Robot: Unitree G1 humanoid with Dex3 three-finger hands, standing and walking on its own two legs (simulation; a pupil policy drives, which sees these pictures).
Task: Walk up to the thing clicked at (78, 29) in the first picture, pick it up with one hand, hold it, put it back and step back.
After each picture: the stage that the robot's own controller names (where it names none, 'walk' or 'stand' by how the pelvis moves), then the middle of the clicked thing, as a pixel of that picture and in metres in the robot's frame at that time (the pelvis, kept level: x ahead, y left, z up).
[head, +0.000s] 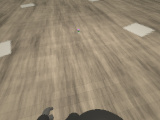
stand; (78, 31) +2.26 +0.47 -0.72
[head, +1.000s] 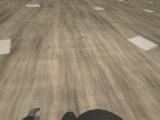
walk; (82, 37) +2.15 +0.23 -0.70
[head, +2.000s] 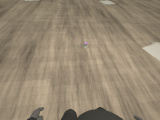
walk; (85, 45) +1.54 +0.13 -0.71
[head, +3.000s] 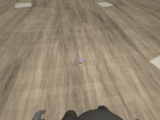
walk; (80, 62) +1.01 +0.18 -0.71
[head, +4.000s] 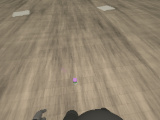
walk; (75, 81) +0.62 +0.24 -0.71
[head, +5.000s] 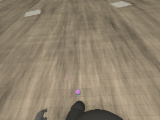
walk; (78, 93) +0.41 +0.22 -0.70
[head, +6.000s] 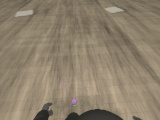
stand; (74, 102) +0.31 +0.19 -0.72
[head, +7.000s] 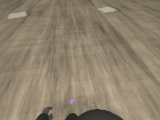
stand; (72, 102) +0.31 +0.21 -0.72
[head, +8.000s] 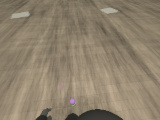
stand; (72, 102) +0.32 +0.21 -0.73
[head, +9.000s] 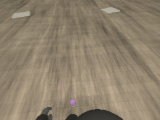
stand; (73, 103) +0.30 +0.21 -0.73
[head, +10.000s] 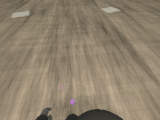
go down; (72, 102) +0.30 +0.21 -0.73
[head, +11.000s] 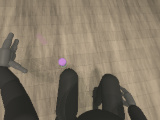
go down; (62, 63) +0.40 +0.23 -0.32
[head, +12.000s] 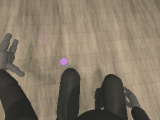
approach; (64, 62) +0.39 +0.24 -0.30
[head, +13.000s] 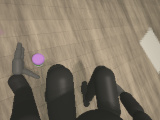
close in; (38, 60) +0.36 +0.27 -0.22
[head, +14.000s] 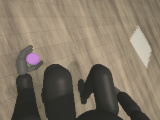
close; (33, 60) +0.36 +0.28 -0.21
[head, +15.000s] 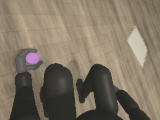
lift; (32, 60) +0.36 +0.28 -0.22
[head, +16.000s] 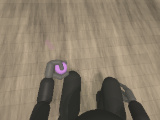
lift; (61, 70) +0.30 +0.23 -0.06
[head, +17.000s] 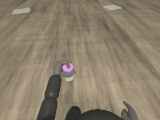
hold; (68, 72) +0.33 +0.17 +0.04
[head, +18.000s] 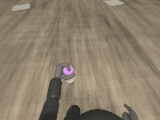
hold; (69, 74) +0.32 +0.17 +0.01
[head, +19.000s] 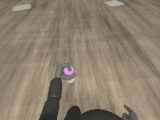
hold; (69, 74) +0.32 +0.17 +0.00
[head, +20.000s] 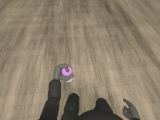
crouch; (67, 74) +0.33 +0.17 -0.06
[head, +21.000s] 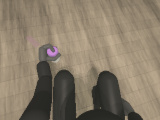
lower; (54, 55) +0.43 +0.24 -0.11
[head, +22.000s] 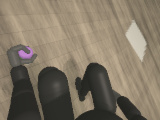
lower; (26, 56) +0.40 +0.28 -0.22
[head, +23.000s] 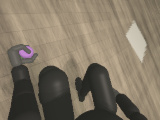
lower; (27, 55) +0.40 +0.28 -0.22
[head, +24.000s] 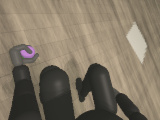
lower; (28, 55) +0.40 +0.28 -0.22
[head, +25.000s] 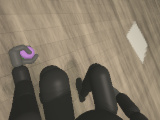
lower; (28, 55) +0.39 +0.29 -0.22
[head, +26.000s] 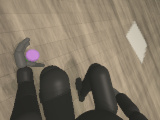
open; (31, 57) +0.38 +0.27 -0.22
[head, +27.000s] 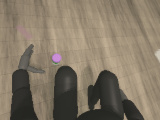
stand; (56, 59) +0.39 +0.24 -0.25
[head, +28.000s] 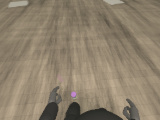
stand; (73, 95) +0.35 +0.17 -0.63
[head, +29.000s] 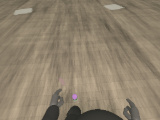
stand; (75, 97) +0.36 +0.18 -0.66
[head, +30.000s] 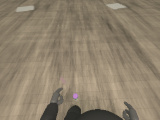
stand; (75, 97) +0.35 +0.18 -0.67
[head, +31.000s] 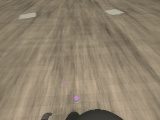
walk; (76, 99) +0.38 +0.18 -0.72
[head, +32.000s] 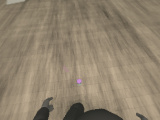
walk; (79, 82) +0.48 +0.17 -0.70
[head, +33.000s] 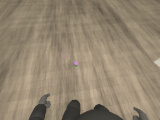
walk; (76, 65) +0.77 +0.23 -0.70
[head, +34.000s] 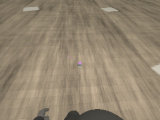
stand; (79, 64) +1.00 +0.21 -0.71
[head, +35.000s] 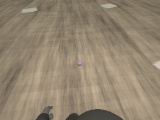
stand; (79, 64) +0.98 +0.23 -0.73
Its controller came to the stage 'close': yes
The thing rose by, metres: 0.71
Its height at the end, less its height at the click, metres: +0.00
